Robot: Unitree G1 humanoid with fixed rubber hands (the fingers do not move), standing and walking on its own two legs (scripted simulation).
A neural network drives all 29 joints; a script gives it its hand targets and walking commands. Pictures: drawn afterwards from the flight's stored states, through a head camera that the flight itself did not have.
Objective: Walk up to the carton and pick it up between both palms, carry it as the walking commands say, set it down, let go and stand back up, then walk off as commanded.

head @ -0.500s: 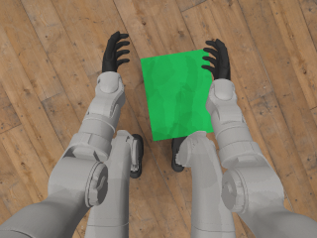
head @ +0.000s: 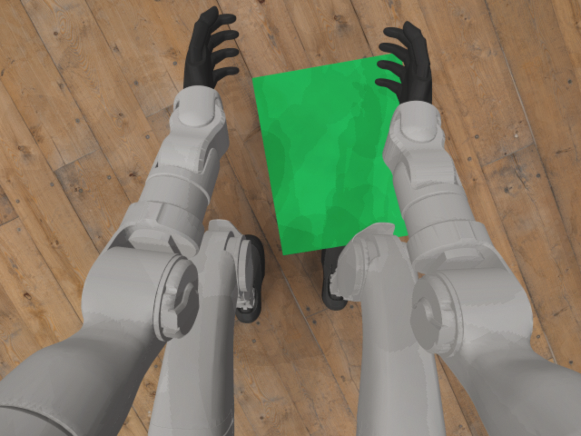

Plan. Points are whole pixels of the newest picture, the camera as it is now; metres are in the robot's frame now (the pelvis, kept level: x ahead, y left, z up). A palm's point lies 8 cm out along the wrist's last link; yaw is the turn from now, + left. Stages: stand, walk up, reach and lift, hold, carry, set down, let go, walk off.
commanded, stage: set down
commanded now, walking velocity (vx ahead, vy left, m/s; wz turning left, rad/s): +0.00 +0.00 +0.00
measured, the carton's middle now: (331, 158) +0.40 -0.06 -0.42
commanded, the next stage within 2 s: none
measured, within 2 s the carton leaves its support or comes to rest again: neither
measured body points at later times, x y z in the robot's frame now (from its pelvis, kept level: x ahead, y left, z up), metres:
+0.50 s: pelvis -0.02 +0.00 -0.07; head +0.34 -0.01 +0.20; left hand +0.52 +0.12 -0.25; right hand +0.53 -0.13 -0.23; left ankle +0.08 +0.11 -0.49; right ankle +0.12 -0.10 -0.49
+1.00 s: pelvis +0.01 +0.00 -0.11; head +0.38 +0.00 +0.14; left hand +0.58 +0.14 -0.27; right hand +0.59 -0.12 -0.25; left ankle +0.08 +0.11 -0.49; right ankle +0.12 -0.10 -0.49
